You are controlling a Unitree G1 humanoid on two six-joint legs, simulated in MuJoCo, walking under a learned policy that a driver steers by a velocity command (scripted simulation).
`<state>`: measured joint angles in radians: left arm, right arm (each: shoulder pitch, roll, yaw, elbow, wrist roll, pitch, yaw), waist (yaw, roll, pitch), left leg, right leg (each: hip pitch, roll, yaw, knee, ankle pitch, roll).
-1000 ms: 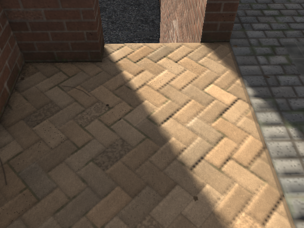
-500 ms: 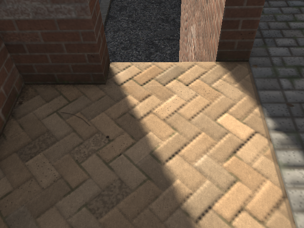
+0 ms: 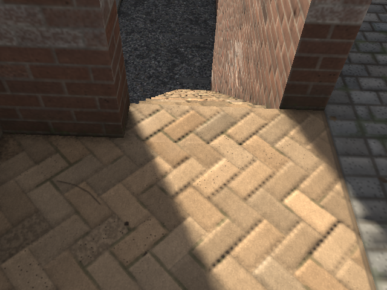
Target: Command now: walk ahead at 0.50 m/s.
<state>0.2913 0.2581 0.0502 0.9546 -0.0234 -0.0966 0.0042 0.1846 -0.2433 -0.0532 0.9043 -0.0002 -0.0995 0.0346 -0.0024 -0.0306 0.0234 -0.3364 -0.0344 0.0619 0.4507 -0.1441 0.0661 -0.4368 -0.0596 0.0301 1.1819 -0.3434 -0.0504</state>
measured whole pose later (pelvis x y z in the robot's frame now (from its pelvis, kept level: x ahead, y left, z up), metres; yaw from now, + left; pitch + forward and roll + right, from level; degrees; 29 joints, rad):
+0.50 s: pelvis +0.28 -0.06 -0.01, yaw +0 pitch +2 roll +1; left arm 0.08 0.24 0.06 0.85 -0.01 -0.10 -0.03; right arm 0.35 -0.26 -0.05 1.01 0.02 -0.08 0.00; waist -0.03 0.01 0.03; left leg -0.23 0.00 -0.03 1.04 -0.46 0.04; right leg -0.45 0.00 -0.06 0.56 -0.15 -0.06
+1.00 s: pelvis +0.47 -0.04 -0.01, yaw -1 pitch +1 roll -1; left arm 0.19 0.27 0.04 1.00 0.00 -0.04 0.01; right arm 0.08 -0.23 -0.03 0.90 -0.02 -0.05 -0.01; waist 0.02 -0.02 0.04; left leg -0.42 0.01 0.03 0.49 -0.10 0.04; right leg -0.29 0.02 0.01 0.87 -0.59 0.02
